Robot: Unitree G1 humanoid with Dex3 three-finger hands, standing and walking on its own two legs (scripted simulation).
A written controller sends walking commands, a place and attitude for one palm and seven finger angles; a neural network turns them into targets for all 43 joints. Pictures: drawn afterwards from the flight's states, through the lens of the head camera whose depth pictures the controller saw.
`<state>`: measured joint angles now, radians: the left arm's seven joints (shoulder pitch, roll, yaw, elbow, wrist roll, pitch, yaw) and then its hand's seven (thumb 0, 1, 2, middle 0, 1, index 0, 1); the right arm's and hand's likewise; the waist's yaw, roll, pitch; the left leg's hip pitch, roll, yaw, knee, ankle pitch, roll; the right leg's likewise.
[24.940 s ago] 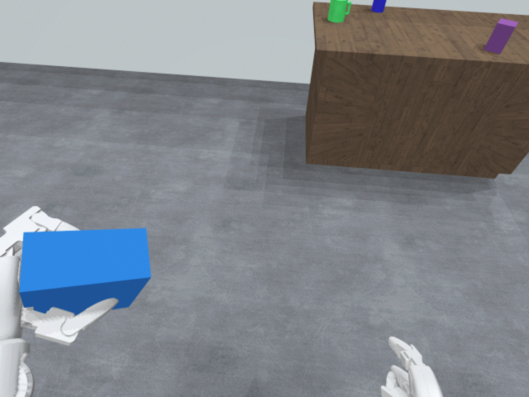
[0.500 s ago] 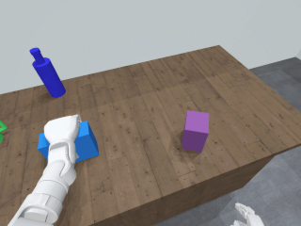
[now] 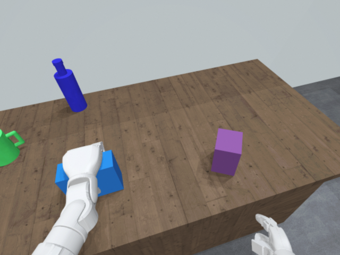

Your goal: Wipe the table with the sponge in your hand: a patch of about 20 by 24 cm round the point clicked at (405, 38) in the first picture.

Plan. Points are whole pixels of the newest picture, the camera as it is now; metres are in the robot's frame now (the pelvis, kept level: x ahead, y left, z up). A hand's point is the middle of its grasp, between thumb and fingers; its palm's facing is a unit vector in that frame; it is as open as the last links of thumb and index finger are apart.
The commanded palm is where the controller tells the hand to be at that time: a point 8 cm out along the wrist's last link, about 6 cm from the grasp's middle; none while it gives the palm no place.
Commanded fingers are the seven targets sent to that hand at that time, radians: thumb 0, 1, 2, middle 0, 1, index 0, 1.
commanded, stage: wipe back along the middle lane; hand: left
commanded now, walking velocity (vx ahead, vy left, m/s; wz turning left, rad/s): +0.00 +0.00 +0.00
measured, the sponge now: (94, 180) +0.29 +0.26 -0.02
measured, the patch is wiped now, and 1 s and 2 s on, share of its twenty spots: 0.65 0.65 0.80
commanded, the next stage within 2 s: slide across to the third lane in 0.54 s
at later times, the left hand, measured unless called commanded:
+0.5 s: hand (92, 189) +0.25 +0.23 +0.02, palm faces -0.02 -0.05 -1.00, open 10.0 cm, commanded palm +0.21 +0.21 +0.06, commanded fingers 0.00 0.10 1.30 -1.20 -1.60 -1.20 -1.60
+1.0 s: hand (103, 192) +0.24 +0.20 +0.02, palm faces -0.01 -0.09 -1.00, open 10.0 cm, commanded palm +0.22 +0.17 +0.08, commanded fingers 0.00 0.10 1.30 -1.20 -1.60 -1.20 -1.60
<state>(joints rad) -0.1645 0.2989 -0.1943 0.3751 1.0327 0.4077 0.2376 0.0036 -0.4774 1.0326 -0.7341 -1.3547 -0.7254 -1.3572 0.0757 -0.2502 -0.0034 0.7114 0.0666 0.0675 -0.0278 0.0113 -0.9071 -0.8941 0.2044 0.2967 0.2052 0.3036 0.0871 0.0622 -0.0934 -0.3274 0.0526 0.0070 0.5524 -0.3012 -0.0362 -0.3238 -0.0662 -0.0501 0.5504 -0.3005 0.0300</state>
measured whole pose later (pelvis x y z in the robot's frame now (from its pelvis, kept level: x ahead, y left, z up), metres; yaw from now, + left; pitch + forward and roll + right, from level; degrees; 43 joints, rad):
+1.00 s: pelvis -0.01 -0.01 +0.00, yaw -1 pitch +0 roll +0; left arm 0.03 0.25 -0.31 0.13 1.04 0.45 0.22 0.00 -0.47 1.03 -0.72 -1.36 -0.72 -1.36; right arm 0.06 -0.25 -0.03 0.73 0.07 0.01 -0.02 0.01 -0.91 -0.89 0.20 0.30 0.15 0.28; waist 0.11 0.09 -0.06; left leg -0.25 0.06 0.01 0.52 -0.28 -0.05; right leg -0.26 -0.06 -0.04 0.54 -0.29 0.02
